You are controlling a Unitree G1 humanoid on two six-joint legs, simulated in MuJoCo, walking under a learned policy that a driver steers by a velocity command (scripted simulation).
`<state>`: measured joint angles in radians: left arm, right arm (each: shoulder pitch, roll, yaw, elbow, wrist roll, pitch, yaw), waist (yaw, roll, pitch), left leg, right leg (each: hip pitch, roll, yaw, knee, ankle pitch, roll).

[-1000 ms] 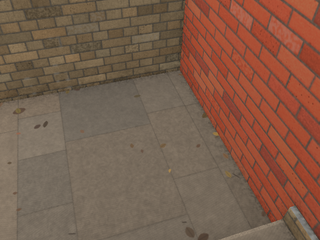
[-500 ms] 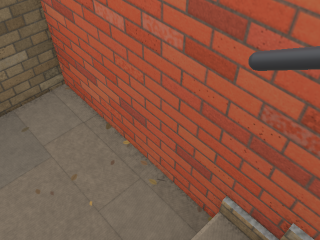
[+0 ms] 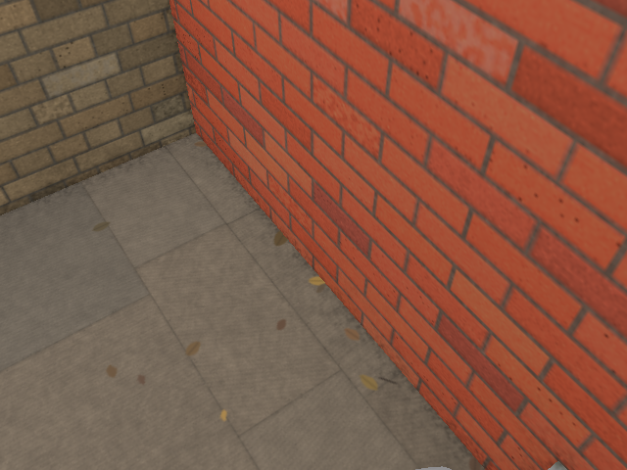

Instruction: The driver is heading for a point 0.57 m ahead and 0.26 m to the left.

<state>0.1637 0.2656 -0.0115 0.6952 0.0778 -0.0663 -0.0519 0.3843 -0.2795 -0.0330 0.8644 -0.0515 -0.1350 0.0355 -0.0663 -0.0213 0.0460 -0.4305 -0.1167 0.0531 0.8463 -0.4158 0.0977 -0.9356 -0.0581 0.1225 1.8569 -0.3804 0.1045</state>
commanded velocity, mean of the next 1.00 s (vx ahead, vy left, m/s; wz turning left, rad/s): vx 0.30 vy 0.00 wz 0.55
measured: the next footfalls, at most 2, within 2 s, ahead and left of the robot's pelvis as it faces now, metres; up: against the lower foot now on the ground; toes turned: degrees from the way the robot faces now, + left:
right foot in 0.14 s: +0.16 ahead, -0.14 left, +0.00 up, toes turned +6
left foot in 0.58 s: +0.18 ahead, +0.23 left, -0.17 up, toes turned +25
